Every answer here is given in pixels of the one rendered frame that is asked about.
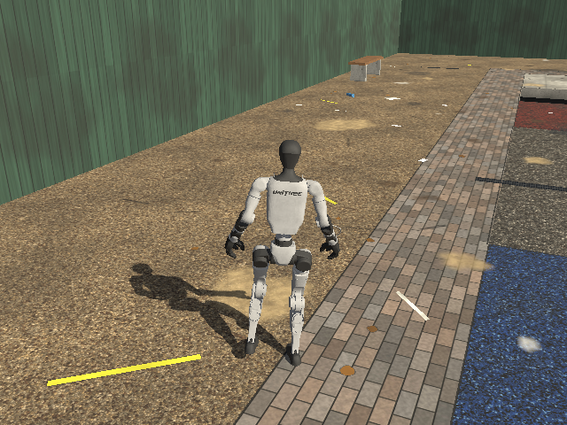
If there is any robot right upper arm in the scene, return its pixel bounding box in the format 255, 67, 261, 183
307, 180, 330, 228

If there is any left robot foot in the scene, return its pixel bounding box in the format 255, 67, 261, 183
245, 336, 259, 355

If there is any robot head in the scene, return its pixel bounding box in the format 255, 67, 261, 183
273, 140, 303, 182

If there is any right robot hand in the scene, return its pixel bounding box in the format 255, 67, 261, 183
320, 242, 340, 259

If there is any right robot forearm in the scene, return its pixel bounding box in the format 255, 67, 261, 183
321, 214, 338, 246

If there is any left robot hand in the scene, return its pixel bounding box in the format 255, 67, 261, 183
224, 237, 245, 259

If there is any robot left upper arm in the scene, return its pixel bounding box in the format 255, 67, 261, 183
241, 177, 270, 225

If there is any left robot forearm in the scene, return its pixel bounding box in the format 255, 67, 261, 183
229, 210, 248, 243

